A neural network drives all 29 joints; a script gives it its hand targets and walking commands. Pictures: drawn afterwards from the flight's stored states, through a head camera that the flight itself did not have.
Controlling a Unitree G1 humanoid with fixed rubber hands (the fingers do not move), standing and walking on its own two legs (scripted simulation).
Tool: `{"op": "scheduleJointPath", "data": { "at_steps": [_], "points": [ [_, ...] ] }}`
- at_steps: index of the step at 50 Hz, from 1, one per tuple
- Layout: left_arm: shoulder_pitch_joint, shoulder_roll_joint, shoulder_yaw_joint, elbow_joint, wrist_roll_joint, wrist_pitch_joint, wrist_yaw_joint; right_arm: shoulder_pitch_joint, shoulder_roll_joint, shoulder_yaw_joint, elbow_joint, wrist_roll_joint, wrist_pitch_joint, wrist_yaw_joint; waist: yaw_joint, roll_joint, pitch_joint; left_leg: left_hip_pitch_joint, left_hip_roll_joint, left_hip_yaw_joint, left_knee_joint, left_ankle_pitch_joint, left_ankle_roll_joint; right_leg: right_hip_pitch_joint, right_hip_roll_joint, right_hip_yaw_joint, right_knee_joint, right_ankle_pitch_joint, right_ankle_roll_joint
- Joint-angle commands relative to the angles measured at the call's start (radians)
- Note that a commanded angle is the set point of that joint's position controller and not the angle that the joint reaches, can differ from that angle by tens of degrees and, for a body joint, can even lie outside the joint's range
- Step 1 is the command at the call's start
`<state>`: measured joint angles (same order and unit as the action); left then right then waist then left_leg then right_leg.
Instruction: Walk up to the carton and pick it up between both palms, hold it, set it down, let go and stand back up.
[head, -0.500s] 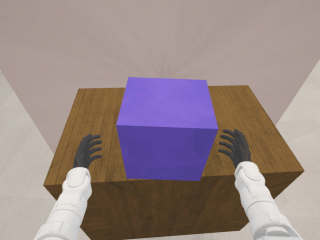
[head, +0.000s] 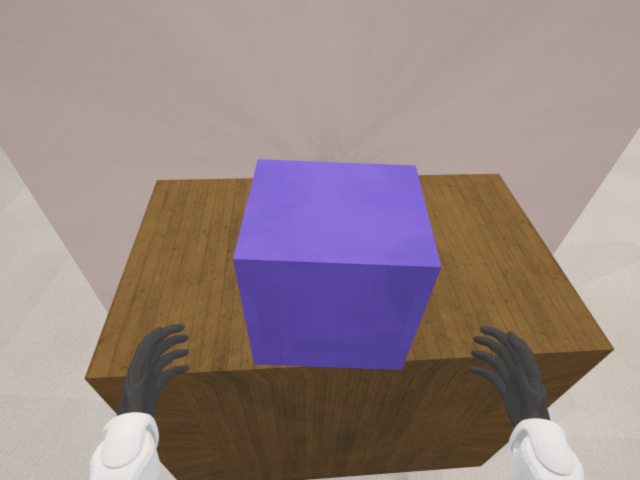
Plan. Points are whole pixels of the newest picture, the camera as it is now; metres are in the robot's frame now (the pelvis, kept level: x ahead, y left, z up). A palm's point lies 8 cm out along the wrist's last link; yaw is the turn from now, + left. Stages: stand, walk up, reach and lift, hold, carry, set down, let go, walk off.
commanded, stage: set down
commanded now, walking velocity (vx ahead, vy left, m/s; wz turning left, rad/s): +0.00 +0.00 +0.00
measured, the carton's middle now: (332, 268) +0.42 -0.02 +0.03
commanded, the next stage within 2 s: let go in 1.68 s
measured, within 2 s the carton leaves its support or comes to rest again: neither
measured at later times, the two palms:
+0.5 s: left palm (131, 434) +0.20 +0.22 +0.00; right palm (533, 435) +0.18 -0.24 +0.01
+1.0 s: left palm (138, 438) +0.20 +0.22 -0.03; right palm (525, 436) +0.19 -0.24 -0.01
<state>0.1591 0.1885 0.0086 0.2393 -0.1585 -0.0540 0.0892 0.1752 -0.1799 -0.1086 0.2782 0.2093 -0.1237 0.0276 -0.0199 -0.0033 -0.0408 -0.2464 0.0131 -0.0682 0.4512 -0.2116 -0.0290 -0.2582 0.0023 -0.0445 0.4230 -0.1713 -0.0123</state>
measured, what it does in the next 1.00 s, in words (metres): stands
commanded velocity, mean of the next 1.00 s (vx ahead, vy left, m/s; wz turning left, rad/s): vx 0.00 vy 0.00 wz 0.00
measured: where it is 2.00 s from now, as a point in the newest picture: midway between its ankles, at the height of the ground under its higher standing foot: outside the picture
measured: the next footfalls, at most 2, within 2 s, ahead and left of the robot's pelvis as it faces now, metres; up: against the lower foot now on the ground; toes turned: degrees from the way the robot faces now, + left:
none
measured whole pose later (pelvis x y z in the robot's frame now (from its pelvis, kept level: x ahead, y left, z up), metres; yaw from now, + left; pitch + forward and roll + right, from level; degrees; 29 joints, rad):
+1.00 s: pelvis +0.01 +0.00 +0.00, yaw +0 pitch +0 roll -1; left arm 0.27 0.22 0.00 0.17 -0.16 0.10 0.05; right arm 0.29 -0.18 -0.11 0.22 0.17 -0.06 0.00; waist -0.02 0.00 0.04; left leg -0.23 0.01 -0.07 0.45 -0.22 -0.03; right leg -0.24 0.00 -0.04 0.42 -0.18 -0.01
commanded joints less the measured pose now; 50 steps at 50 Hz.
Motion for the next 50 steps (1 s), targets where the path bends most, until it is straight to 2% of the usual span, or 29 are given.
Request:
{"op": "scheduleJointPath", "data": {
  "at_steps": [1, 4, 6, 10, 20, 21, 25, 26, 31, 33, 39, 44, 48, 49, 50],
  "points": [
    [-0.100, 0.113, -0.077, -0.312, -0.065, -0.005, 0.015, -0.058, -0.161, 0.033, -0.314, 0.037, -0.022, 0.006, 0.021, -0.025, -0.120, 0.054, -0.042, 0.086, -0.132, 0.072, 0.009, 0.197, 0.034, 0.082, -0.119, 0.012, -0.009],
    [-0.052, 0.114, -0.079, -0.355, -0.067, 0.006, 0.023, -0.012, -0.146, 0.026, -0.354, 0.030, -0.014, 0.005, 0.024, -0.031, -0.086, 0.055, -0.039, 0.087, -0.148, 0.033, 0.015, 0.186, 0.029, 0.080, -0.128, -0.014, -0.010],
    [-0.078, 0.123, -0.078, -0.360, -0.068, 0.013, 0.028, -0.027, -0.138, 0.019, -0.356, 0.021, -0.002, 0.006, 0.023, -0.039, -0.065, 0.032, -0.036, 0.092, -0.155, -0.024, 0.022, 0.167, 0.023, 0.081, -0.132, -0.060, -0.009],
    [-0.019, 0.131, -0.072, -0.377, -0.061, 0.034, 0.030, 0.032, -0.120, 0.021, -0.367, 0.009, 0.013, -0.001, 0.033, -0.045, -0.035, 0.044, -0.038, 0.098, -0.159, -0.040, 0.028, 0.170, 0.019, 0.081, -0.141, -0.066, -0.009],
    [-0.039, 0.148, -0.055, -0.318, -0.061, 0.087, 0.018, 0.031, -0.096, 0.021, -0.360, -0.043, 0.068, -0.020, 0.031, -0.054, 0.006, -0.001, -0.037, 0.114, -0.157, -0.102, 0.048, 0.168, 0.003, 0.091, -0.140, -0.134, -0.005],
    [-0.044, 0.149, -0.053, -0.342, -0.067, 0.088, 0.019, 0.030, -0.095, 0.017, -0.374, -0.041, 0.069, -0.019, 0.032, -0.049, -0.010, 0.003, -0.033, 0.113, -0.159, -0.096, 0.048, 0.174, 0.002, 0.090, -0.140, -0.131, -0.007],
    [-0.042, 0.152, -0.046, -0.317, -0.065, 0.107, 0.010, 0.036, -0.083, 0.026, -0.373, -0.058, 0.084, -0.023, 0.032, -0.050, -0.013, -0.008, -0.036, 0.120, -0.155, -0.087, 0.052, 0.188, -0.001, 0.092, -0.134, -0.118, -0.007],
    [-0.039, 0.156, -0.045, -0.284, -0.056, 0.117, 0.005, 0.040, -0.077, 0.030, -0.348, -0.069, 0.092, -0.025, 0.029, -0.050, -0.002, -0.014, -0.038, 0.120, -0.156, -0.092, 0.053, 0.190, -0.002, 0.093, -0.137, -0.123, -0.005],
    [-0.033, 0.164, -0.029, -0.256, -0.046, 0.134, -0.011, 0.051, -0.064, 0.042, -0.332, -0.090, 0.100, -0.030, 0.032, -0.061, -0.006, -0.020, -0.041, 0.125, -0.154, -0.080, 0.053, 0.209, -0.004, 0.094, -0.137, -0.112, 0.000],
    [-0.026, 0.163, -0.026, -0.249, -0.041, 0.136, -0.014, 0.056, -0.063, 0.044, -0.312, -0.089, 0.099, -0.029, 0.033, -0.044, -0.007, -0.019, -0.040, 0.125, -0.154, -0.067, 0.049, 0.213, -0.005, 0.095, -0.134, -0.099, 0.001],
    [0.012, 0.167, -0.009, -0.211, -0.019, 0.134, -0.033, 0.083, -0.058, 0.063, -0.250, -0.103, 0.083, -0.031, 0.037, -0.044, -0.019, 0.003, -0.046, 0.127, -0.141, -0.017, 0.042, 0.231, 0.001, 0.091, -0.124, -0.054, 0.008],
    [0.048, 0.157, 0.000, -0.161, 0.016, 0.121, -0.043, 0.107, -0.060, 0.076, -0.163, -0.109, 0.051, -0.028, 0.040, -0.016, -0.025, 0.026, -0.046, 0.125, -0.134, 0.032, 0.029, 0.244, 0.008, 0.082, -0.114, 0.008, 0.005],
    [0.062, 0.159, 0.012, -0.092, 0.039, 0.105, -0.057, 0.116, -0.051, 0.090, -0.086, -0.123, 0.018, -0.028, 0.041, -0.017, -0.024, 0.049, -0.050, 0.126, -0.122, 0.072, 0.021, 0.240, 0.009, 0.079, -0.111, 0.050, 0.009],
    [0.071, 0.155, 0.015, -0.118, 0.042, 0.095, -0.053, 0.111, -0.059, 0.091, -0.092, -0.119, 0.006, -0.026, 0.047, -0.009, -0.047, 0.066, -0.045, 0.123, -0.124, 0.093, 0.017, 0.247, 0.014, 0.072, -0.106, 0.068, 0.007],
    [0.075, 0.148, 0.013, -0.084, 0.054, 0.097, -0.055, 0.115, -0.060, 0.093, -0.045, -0.126, 0.002, -0.024, 0.046, 0.000, -0.031, 0.065, -0.046, 0.125, -0.123, 0.104, 0.011, 0.242, 0.017, 0.070, -0.108, 0.076, 0.006]
  ]
}}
